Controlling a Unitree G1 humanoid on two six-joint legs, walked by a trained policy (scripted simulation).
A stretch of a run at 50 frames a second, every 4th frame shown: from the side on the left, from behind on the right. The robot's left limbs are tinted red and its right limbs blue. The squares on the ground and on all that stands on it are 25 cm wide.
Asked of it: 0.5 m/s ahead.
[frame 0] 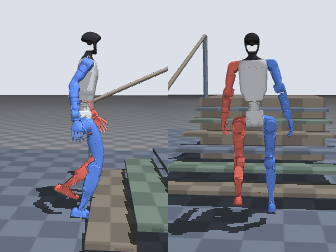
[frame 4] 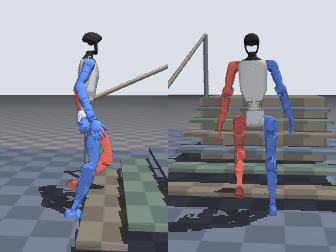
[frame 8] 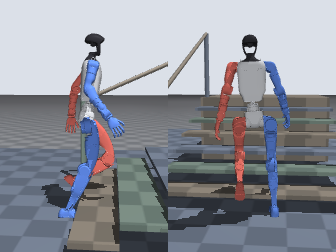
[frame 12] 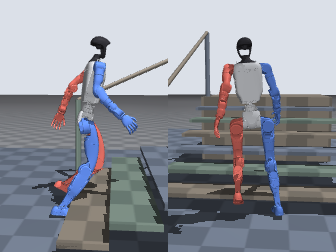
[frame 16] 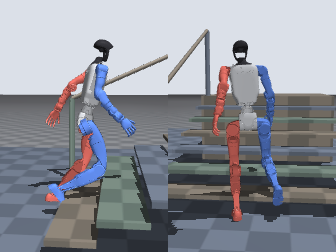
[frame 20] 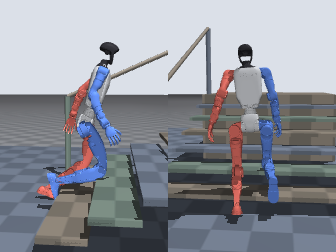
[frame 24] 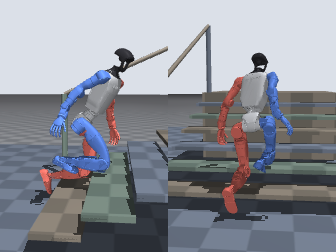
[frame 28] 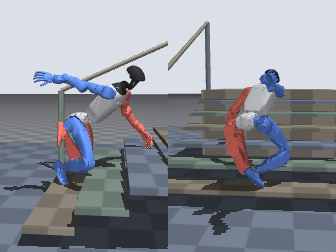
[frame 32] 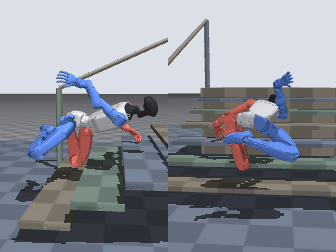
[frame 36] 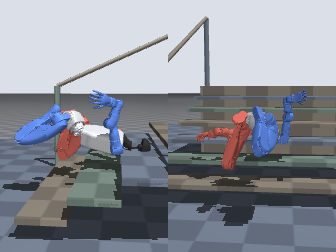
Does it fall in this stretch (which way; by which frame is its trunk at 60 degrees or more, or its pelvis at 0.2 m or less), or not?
yes: goes over forward; its trunk at 60 degrees or more by frame 32
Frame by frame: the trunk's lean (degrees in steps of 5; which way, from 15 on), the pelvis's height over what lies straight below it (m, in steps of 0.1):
0: 5, 0.8
4: 5, 0.8
8: 5, 0.6
12: 10, 0.6
16: 15 forward, 0.6
20: 15 forward, 0.6
24: 30 forward, 0.5
28: 45 forward and to its right, 0.5
32: 70 forward, 0.3
36: 100 forward, 0.4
